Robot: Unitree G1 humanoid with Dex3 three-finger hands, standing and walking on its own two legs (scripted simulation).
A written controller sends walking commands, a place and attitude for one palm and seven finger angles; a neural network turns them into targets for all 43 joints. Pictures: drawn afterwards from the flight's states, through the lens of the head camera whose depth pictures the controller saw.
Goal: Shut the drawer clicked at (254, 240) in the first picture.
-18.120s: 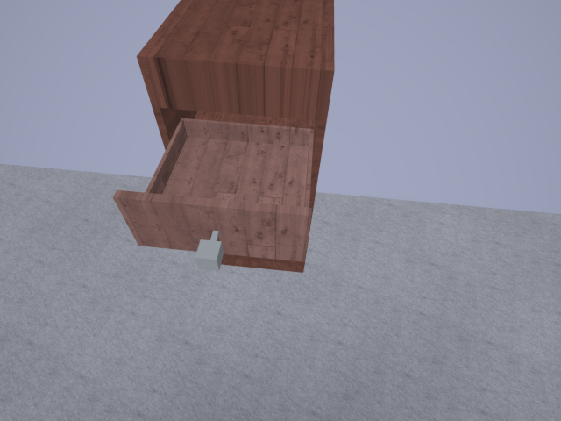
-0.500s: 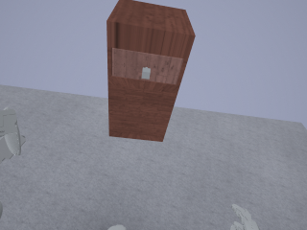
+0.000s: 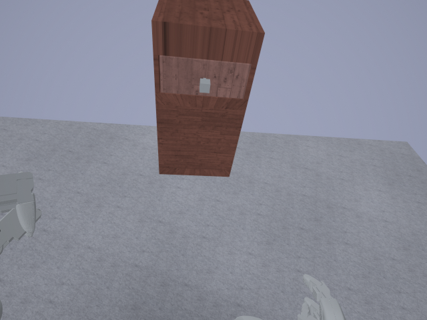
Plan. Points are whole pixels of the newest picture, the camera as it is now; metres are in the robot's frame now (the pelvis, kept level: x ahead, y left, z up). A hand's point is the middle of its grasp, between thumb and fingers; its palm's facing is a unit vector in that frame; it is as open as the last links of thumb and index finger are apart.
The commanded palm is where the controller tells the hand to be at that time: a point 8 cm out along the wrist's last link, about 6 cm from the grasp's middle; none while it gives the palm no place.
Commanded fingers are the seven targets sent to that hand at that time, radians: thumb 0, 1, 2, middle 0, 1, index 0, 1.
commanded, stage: stop stepping back and stand still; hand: left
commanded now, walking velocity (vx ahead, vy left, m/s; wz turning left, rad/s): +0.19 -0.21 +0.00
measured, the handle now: (204, 83) +1.05 +0.04 -0.10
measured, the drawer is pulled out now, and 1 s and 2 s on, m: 0.00 0.00 0.00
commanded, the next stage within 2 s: let the arm hang, fingers relaxed in 0.50 s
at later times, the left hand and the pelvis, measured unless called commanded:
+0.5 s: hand (21, 230) +0.17 +0.24 +0.19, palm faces +0.38 -0.76 -0.52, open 3.3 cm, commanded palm +0.11 +0.29 +0.19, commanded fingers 0.00 0.90 0.90 -1.40 -1.60 -1.40 -1.60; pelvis -0.01 +0.00 +0.00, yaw +2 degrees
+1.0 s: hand out of the picture +0.00 +0.22 -0.15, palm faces +0.05 -0.97 -0.25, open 3.6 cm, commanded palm none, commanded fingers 0.00 0.90 0.90 -0.56 -0.69 -0.56 -0.69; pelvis -0.01 +0.02 +0.02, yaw +3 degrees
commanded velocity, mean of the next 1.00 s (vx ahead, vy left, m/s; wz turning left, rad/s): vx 0.02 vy -0.01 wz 0.00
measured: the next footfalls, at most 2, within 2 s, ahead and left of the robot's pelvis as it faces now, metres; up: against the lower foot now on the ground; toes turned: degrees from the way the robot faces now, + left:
right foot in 0.16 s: +0.04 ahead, -0.09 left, +0.00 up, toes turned -2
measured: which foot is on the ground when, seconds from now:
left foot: down 0.00-1.00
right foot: up 0.00-0.14, down 0.16-1.00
